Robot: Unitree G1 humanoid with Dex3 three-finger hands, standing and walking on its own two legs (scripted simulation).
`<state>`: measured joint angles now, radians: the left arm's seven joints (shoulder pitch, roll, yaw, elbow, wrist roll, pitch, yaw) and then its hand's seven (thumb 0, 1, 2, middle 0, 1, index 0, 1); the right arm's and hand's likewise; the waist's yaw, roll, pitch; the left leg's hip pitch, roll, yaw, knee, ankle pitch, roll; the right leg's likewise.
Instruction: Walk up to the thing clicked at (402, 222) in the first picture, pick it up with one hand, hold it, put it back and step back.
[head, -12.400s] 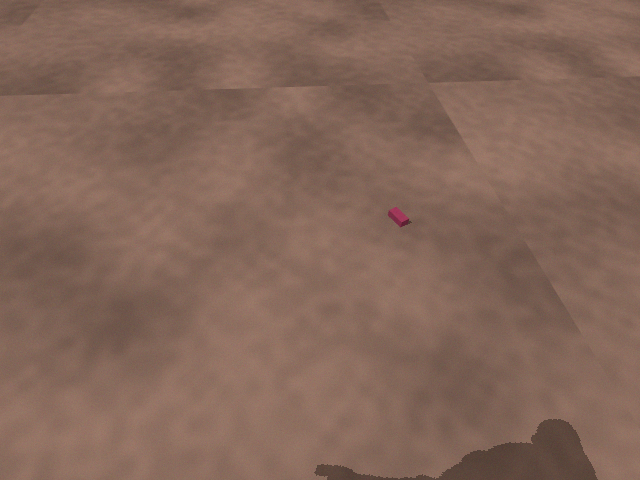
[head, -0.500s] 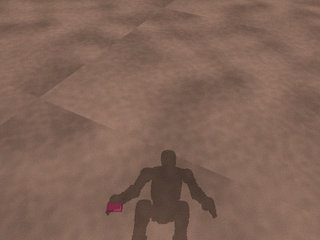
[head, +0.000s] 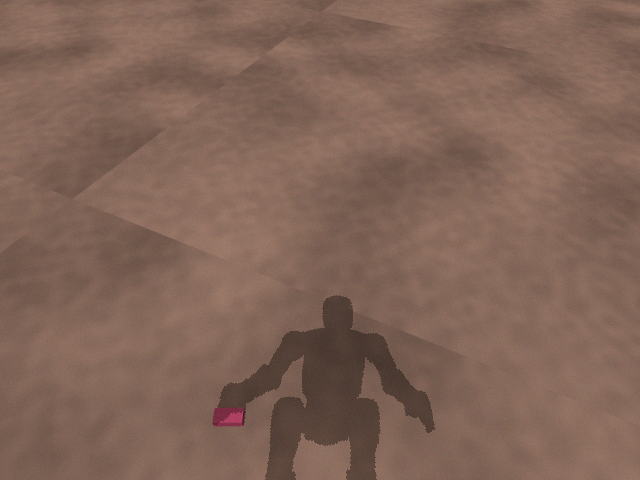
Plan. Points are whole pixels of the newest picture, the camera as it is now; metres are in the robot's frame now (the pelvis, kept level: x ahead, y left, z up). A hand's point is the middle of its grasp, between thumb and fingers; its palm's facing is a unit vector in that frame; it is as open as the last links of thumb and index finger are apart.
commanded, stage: walk up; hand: left
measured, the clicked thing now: (228, 417) +0.45 +0.25 -0.77
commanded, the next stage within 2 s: stand in 0.18 s
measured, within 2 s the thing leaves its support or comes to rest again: neither
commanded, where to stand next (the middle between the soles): +0.06 +0.00 m, yaw -1 degrees
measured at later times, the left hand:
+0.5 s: hand out of the picture +0.07 +0.24 -0.16, palm faces -0.03 -0.94 -0.34, open 7.3 cm
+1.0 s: hand out of the picture +0.06 +0.24 -0.16, palm faces -0.03 -0.94 -0.34, open 7.3 cm
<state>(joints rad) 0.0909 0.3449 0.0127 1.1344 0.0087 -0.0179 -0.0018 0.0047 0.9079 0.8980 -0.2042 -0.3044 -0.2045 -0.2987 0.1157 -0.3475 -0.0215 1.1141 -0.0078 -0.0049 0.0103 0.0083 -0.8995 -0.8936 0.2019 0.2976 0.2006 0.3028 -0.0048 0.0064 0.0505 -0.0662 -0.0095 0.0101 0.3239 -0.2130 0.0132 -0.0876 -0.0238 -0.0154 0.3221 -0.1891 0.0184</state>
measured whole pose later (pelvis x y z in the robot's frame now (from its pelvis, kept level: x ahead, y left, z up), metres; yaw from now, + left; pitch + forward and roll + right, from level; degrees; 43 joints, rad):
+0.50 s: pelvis +0.00 +0.00 +0.00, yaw +0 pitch -2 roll +0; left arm 0.10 0.34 0.00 1.13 0.01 -0.01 0.00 0.00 0.91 0.90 -0.20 -0.30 -0.20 -0.30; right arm 0.10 -0.35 -0.01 1.13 -0.01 -0.01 0.01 0.01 -0.90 -0.89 0.20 0.30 0.20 0.30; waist 0.00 0.00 0.06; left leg -0.07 0.00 0.01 0.29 -0.19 0.00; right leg -0.10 -0.02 -0.02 0.30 -0.17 0.01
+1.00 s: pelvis -0.01 -0.01 +0.00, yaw +0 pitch -2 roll +0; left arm 0.12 0.35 0.00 1.13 0.01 -0.01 0.00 0.00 0.91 0.90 -0.20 -0.30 -0.20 -0.30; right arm 0.12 -0.35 0.00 1.14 -0.01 -0.01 0.01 0.01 -0.90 -0.89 0.20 0.30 0.20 0.30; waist 0.00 0.00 0.05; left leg -0.08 0.00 0.00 0.29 -0.18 0.00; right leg -0.10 -0.01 -0.02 0.30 -0.17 0.00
